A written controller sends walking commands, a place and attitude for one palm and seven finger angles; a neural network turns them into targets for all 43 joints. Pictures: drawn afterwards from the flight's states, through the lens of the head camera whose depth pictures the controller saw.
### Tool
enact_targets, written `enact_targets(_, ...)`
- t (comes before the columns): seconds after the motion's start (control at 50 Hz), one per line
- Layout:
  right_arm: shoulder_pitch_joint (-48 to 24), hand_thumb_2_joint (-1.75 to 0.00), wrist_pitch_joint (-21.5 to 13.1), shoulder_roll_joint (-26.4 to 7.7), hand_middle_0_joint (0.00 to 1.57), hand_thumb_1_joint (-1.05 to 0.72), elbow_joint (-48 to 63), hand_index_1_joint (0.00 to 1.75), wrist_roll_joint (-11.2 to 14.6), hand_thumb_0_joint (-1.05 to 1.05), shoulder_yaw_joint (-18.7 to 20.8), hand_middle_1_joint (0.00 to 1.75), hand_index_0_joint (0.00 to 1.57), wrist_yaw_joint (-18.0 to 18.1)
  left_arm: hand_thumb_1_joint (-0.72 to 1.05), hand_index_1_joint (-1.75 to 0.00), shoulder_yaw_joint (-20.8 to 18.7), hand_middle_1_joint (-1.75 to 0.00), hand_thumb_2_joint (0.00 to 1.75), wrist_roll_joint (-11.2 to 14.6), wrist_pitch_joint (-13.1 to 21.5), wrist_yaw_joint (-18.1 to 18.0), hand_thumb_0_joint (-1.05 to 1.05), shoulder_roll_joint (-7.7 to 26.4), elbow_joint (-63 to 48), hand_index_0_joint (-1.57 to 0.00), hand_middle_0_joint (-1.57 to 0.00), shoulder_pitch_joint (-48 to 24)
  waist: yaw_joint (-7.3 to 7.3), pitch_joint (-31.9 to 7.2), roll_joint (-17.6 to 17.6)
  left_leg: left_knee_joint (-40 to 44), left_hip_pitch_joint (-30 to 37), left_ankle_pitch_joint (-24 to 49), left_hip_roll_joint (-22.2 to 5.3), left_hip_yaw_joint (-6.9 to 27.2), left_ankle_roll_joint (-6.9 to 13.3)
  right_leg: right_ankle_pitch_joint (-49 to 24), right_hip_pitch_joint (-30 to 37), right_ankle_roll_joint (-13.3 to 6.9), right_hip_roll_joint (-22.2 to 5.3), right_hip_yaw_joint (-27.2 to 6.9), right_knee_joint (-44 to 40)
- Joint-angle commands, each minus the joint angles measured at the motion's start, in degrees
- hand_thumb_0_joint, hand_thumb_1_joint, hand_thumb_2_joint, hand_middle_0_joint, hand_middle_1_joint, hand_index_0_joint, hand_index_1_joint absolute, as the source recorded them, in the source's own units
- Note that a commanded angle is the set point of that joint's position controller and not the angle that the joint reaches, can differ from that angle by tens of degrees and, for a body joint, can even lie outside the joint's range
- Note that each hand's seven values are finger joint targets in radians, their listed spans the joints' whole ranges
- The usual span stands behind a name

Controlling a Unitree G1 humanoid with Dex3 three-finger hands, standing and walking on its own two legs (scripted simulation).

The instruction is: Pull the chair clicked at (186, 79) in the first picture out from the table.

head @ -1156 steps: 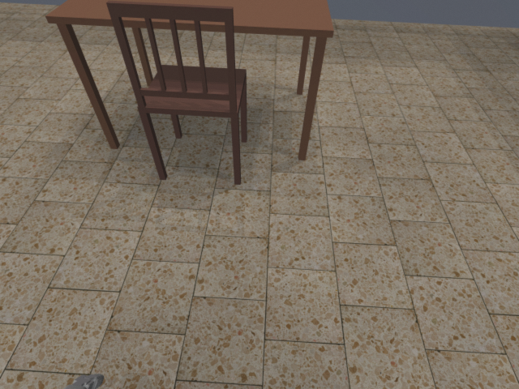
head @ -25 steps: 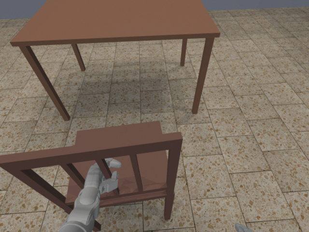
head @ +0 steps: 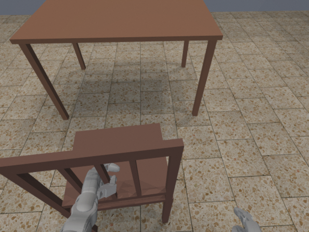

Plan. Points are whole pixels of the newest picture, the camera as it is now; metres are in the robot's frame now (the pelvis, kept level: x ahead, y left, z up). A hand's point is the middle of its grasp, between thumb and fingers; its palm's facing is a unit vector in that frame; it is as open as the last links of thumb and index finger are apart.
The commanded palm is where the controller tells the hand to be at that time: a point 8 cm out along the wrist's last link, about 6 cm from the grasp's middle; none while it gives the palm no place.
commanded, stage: open the thumb and straighten the fingers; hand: left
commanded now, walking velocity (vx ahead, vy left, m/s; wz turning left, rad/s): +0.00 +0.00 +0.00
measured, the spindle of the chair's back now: (107, 182) +0.28 +0.16 -0.09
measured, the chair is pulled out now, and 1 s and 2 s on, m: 0.60 0.60 0.60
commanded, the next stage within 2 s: draw the fingers out of the gap in 0.68 s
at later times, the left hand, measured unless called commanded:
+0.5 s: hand (107, 183) +0.27 +0.15 -0.07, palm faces +0.02 -0.99 -0.16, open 15.1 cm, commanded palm +0.24 +0.20 -0.05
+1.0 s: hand (105, 198) +0.23 +0.15 -0.07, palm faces +0.01 -0.99 -0.17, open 17.4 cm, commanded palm +0.20 +0.20 -0.05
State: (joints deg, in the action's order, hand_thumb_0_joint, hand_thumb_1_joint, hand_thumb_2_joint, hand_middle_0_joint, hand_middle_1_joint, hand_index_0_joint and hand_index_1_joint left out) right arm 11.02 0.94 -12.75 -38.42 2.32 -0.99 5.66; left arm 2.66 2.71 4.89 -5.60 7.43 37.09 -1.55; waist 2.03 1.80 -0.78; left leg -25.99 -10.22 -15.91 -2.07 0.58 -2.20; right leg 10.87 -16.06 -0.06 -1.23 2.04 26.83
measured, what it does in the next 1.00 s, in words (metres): stands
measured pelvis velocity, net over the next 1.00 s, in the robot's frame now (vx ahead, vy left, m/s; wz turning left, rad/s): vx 0.02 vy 0.01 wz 0.04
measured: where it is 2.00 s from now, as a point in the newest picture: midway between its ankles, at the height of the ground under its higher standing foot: outside the picture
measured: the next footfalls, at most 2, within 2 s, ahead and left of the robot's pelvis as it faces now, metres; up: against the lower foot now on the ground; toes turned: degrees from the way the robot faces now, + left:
none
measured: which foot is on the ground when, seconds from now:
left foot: down 0.00-1.00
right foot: down 0.00-1.00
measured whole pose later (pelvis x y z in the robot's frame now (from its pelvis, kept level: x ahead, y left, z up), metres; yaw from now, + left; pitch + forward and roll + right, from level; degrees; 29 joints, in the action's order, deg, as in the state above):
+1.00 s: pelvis +0.02 +0.01 -0.04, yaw +2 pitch +11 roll -1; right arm 14.8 -6.6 -14.2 -28.3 1.4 -0.9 5.0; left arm 5.1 2.0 -12.2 -4.1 9.6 -3.8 22.1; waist 2.3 -6.9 -2.4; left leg -50.3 -32.6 -28.9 -0.7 2.8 -1.3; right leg 23.4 -36.9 0.9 -3.1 3.5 49.2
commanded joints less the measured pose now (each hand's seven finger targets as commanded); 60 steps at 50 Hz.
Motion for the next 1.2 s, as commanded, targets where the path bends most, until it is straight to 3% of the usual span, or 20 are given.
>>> enact_targets(0.0,-3.53,-0.90,-4.94,-8.18,0.20,-0.90,9.09,0.30,1.12,0.00,3.40,0.30,0.20,-1.54,0.42,-1.45,-4.79,-1.45,0.67,1.40,2.62,1.62,0.00,8.94,-18.32,-0.50,-0.50,-8.46,0.25,-13.63,1.49,-1.07,-9.76,3.05,0.32,-1.63,3.05,-3.00,3.90,-0.48,-2.89,-0.64,1.41)
enact_targets(0.04,-3.57,-0.90,-6.51,-7.56,0.20,-0.90,10.12,0.30,0.66,0.00,3.09,0.30,0.20,-1.90,0.17,-1.45,-2.56,-1.45,0.55,0.65,2.04,2.32,0.00,6.65,-21.33,-0.50,-0.50,-6.83,0.22,-14.16,-1.34,-2.99,-11.55,3.07,0.86,-2.00,2.97,-2.77,1.97,-0.64,-2.65,-0.39,3.10)
enact_targets(0.12,-2.72,-0.90,-8.16,-8.16,0.20,-0.90,11.01,0.30,0.51,0.00,3.12,0.30,0.20,-2.10,-0.31,-1.45,-2.16,-1.45,0.32,0.94,-1.97,2.24,0.00,5.64,-22.30,-0.50,-0.50,-5.50,0.33,-14.95,0.54,-5.86,-14.65,1.88,1.09,-1.68,2.97,-1.26,-1.11,-0.28,-2.22,0.31,5.55)
enact_targets(0.16,-2.15,-0.90,-8.71,-8.77,0.20,-0.90,11.19,0.30,0.36,0.00,3.44,0.30,0.20,-1.79,-0.55,-1.30,-5.41,-1.30,0.20,1.27,-3.51,1.68,0.00,9.17,-24.97,-0.45,-0.45,-5.02,-0.26,-16.44,1.12,-6.63,-15.35,2.43,0.94,-1.26,2.88,-1.70,-0.69,-0.38,-2.17,0.46,6.83)
enact_targets(0.18,-2.02,-0.90,-9.07,-8.55,0.20,-0.90,11.86,0.30,0.26,0.00,3.48,0.30,0.20,-1.63,-0.55,-1.23,-4.78,-1.23,0.20,0.98,-4.15,1.62,0.00,8.10,-26.96,-0.43,-0.43,-3.68,-0.64,-18.63,0.87,-7.00,-15.23,3.24,1.14,-1.59,2.83,-2.55,-0.02,-0.27,-2.14,0.48,7.64)
enact_targets(0.22,-1.76,-0.90,-9.63,-8.58,0.20,-0.90,12.28,0.30,0.19,0.00,3.35,0.30,0.20,-1.45,-0.55,-1.09,-3.59,-1.09,0.20,0.98,-5.49,1.69,0.00,6.46,-28.88,-0.38,-0.38,-2.23,-0.31,-18.80,0.61,-8.15,-15.62,5.23,1.07,-1.41,2.61,-4.53,-1.30,-0.40,-2.03,1.09,9.05)
enact_targets(0.24,-1.54,-0.90,-9.94,-8.56,0.20,-0.90,12.52,0.30,0.09,0.00,3.37,0.30,0.20,-1.38,-0.55,-1.01,-2.64,-1.01,0.20,1.06,-6.26,1.82,0.00,5.25,-29.10,-0.35,-0.35,-1.62,0.06,-18.67,2.51,-8.85,-15.93,5.51,1.01,-1.41,2.74,-4.92,-1.87,-0.15,-1.90,1.29,9.40)
enact_targets(0.36,-0.57,-0.90,-10.96,-9.11,0.20,-0.90,13.06,0.30,-0.18,0.00,3.35,0.30,0.20,-0.58,-0.55,-0.58,-3.67,-0.58,0.20,0.88,-8.81,1.91,0.00,7.33,-33.65,-0.20,-0.20,-0.58,0.40,-18.83,2.18,-11.40,-17.15,6.57,1.24,-0.85,2.70,-5.76,-3.59,-0.23,-1.83,1.59,11.49)
enact_targets(0.42,-0.07,-0.90,-11.45,-8.61,0.20,-0.90,13.95,0.30,-0.37,0.00,3.21,0.30,0.20,-0.62,-0.55,-0.36,-1.56,-0.36,0.20,0.69,-9.43,1.99,0.00,4.95,-37.06,-0.13,-0.13,3.06,0.44,-20.64,2.61,-12.78,-16.44,9.51,1.31,-0.69,2.68,-8.87,-3.70,-0.15,-1.88,2.15,13.04)
enact_targets(0.44,0.40,-0.90,-11.26,-9.14,0.20,-0.90,13.57,0.30,-0.45,0.00,3.25,0.30,0.20,-0.49,-0.55,-0.29,-4.99,-0.29,0.20,0.59,-9.72,1.82,0.00,8.37,-35.41,-0.10,-0.10,2.78,0.36,-19.42,2.44,-13.35,-17.67,9.44,1.36,-0.56,2.50,-9.02,-4.52,-0.25,-1.87,2.09,13.50)
enact_targets(0.48,0.18,-0.90,-11.12,-8.87,0.20,-0.90,14.06,0.30,-0.47,0.00,3.04,0.30,0.20,-0.47,-0.55,-0.14,-2.68,-0.14,0.20,0.22,-10.23,2.17,0.00,6.54,-37.44,-0.05,-0.05,3.31,0.45,-19.26,0.56,-13.78,-17.22,9.86,1.41,-0.64,2.48,-8.90,-5.61,-0.32,-1.96,2.28,13.92)
enact_targets(0.52,0.53,-0.90,-11.36,-8.75,0.20,-0.90,14.64,0.30,-0.55,0.00,3.09,0.30,0.20,-0.55,-0.55,0.00,-1.63,0.00,0.20,0.09,-10.74,2.27,0.00,5.71,-39.17,0.00,0.00,4.17,0.61,-20.57,0.92,-14.68,-16.71,11.31,1.31,-0.32,2.50,-9.84,-5.71,-0.30,-1.92,2.58,14.71)
enact_targets(0.58,0.56,-0.90,-11.35,-8.78,0.20,-0.90,15.32,0.30,-0.57,0.00,2.91,0.30,0.20,-0.49,-0.55,0.00,-2.21,0.00,0.20,0.17,-11.47,2.07,0.00,6.50,-41.01,0.00,0.00,7.72,0.26,-20.36,1.25,-15.35,-17.36,12.33,1.35,-0.05,2.40,-11.02,-5.57,-0.49,-2.02,2.73,15.32)
enact_targets(0.74,0.93,-0.90,-10.91,-8.80,0.20,-0.90,16.24,0.30,-0.70,0.00,2.62,0.30,0.20,0.00,-0.55,0.00,-1.66,0.00,0.20,-0.32,-13.08,1.29,0.00,6.93,-44.82,0.00,0.00,7.24,0.98,-19.84,1.75,-16.87,-18.76,9.77,1.68,0.33,2.61,-8.39,-7.59,-0.27,-2.06,2.88,16.08)
enact_targets(0.76,0.63,-0.90,-10.85,-8.71,0.20,-0.90,16.52,0.30,-0.72,0.00,2.89,0.30,0.20,0.03,-0.55,0.00,-3.50,0.00,0.20,-0.33,-13.46,1.44,0.00,8.08,-43.15,0.00,0.00,13.06,-0.33,-19.59,1.73,-16.84,-19.71,10.07,1.62,0.27,2.53,-8.55,-7.03,-0.54,-2.01,2.94,16.24)
enact_targets(0.8,0.26,-0.90,-10.66,-8.41,0.20,-0.90,17.45,0.30,-0.55,0.00,2.59,0.30,0.20,-0.23,-0.55,0.00,-1.80,0.00,0.20,-0.27,-13.48,1.73,0.00,6.89,-45.95,0.00,0.00,15.32,-0.25,-19.60,-0.12,-17.06,-19.84,9.92,1.71,0.15,2.34,-8.53,-7.29,-0.57,-2.26,2.85,16.64)
enact_targets(0.94,0.30,-0.90,-10.86,-7.66,0.20,-0.90,19.45,0.30,-0.64,0.00,2.76,0.30,0.20,-0.14,-0.55,0.00,0.31,0.00,0.20,-0.93,-13.98,0.68,0.00,5.65,-53.65,0.00,0.00,24.10,-0.28,-19.63,0.27,-18.26,-20.83,9.42,1.77,0.66,2.38,-6.69,-8.99,-0.56,-2.09,3.31,17.66)
enact_targets(1.02,0.13,-0.90,-10.79,-7.24,0.20,-0.90,19.68,0.30,-0.64,0.00,2.87,0.30,0.20,0.33,-0.55,0.00,-0.15,0.00,0.20,-1.45,-13.82,-0.05,0.00,6.43,-56.08,0.00,0.00,28.12,-0.13,-18.45,1.72,-18.98,-22.47,7.27,2.04,0.80,2.49,-4.92,-10.14,-0.54,-1.93,3.28,18.00)
enact_targets(1.14,-0.28,-0.90,-11.16,-6.82,0.20,-0.90,20.30,0.30,-0.58,0.00,2.79,0.30,0.20,0.92,-0.55,0.00,1.76,0.00,0.20,-2.02,-13.18,0.49,0.00,5.65,-59.31,0.00,0.00,32.87,0.09,-16.86,0.77,-20.15,-23.90,4.98,2.31,1.05,2.71,-1.65,-12.61,-0.49,-1.83,3.21,18.49)
enact_targets(1.18,-0.35,-0.90,-11.17,-6.68,0.20,-0.90,20.24,0.30,-0.59,0.00,2.96,0.30,0.20,1.13,-0.55,0.00,0.16,0.00,0.20,-1.84,-13.16,0.47,0.00,6.95,-60.03,0.00,0.00,34.38,-0.33,-17.46,0.60,-20.36,-24.12,4.81,2.38,1.16,2.67,-1.48,-12.23,-0.66,-1.79,3.14,18.65)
